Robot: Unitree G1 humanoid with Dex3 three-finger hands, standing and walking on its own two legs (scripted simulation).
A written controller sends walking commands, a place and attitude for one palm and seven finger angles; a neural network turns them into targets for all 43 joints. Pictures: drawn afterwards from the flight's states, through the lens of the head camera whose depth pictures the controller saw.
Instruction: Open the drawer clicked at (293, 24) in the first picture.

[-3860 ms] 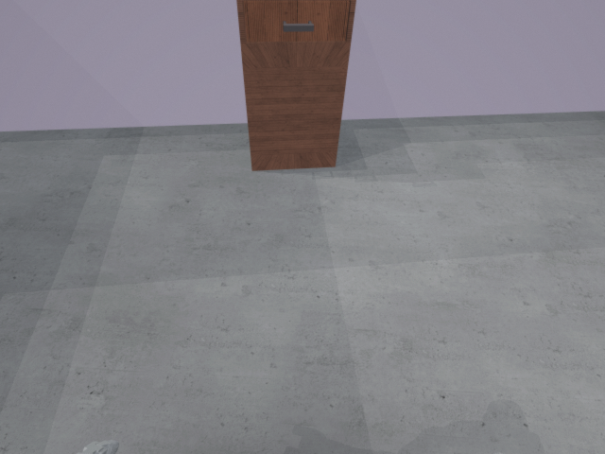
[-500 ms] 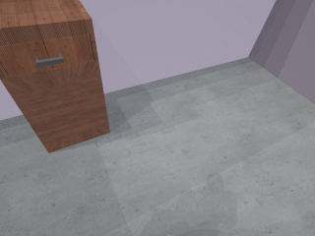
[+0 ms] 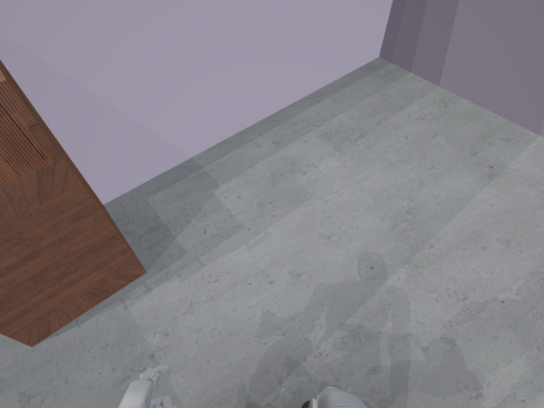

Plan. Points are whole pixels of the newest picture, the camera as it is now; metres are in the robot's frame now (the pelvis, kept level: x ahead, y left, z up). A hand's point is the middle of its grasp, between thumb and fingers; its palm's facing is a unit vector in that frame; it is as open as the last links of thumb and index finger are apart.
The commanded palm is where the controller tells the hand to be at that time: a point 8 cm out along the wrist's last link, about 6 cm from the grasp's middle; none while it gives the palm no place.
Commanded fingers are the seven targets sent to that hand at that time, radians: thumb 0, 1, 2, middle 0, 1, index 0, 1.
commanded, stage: turn to face it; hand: left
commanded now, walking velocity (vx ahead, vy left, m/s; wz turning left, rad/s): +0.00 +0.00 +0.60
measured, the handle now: out of the picture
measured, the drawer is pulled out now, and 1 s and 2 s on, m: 0.00 0.00 0.00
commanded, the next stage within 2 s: take the last steps up to it in 1.00 s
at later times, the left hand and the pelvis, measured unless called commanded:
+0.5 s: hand out of the picture +0.05 +0.27 -0.16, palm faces +0.33 -0.91 -0.23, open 7.3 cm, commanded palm none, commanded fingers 0.00 0.90 0.90 -0.20 -0.30 -0.20 -0.30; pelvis +0.04 +0.04 +0.01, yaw +17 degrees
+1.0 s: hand out of the picture +0.02 +0.17 -0.12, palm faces +0.54 -0.80 -0.27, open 7.4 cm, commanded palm none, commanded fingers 0.00 0.90 0.90 -0.20 -0.30 -0.20 -0.30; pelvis +0.05 -0.03 +0.02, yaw +33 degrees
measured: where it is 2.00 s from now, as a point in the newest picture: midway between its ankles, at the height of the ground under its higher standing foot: outside the picture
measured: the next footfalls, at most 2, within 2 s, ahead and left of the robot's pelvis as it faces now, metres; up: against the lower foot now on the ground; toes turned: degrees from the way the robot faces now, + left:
left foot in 0.34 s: +0.09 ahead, +0.15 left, +0.00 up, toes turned +22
right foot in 0.84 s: +0.15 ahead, -0.10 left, +0.00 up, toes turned +25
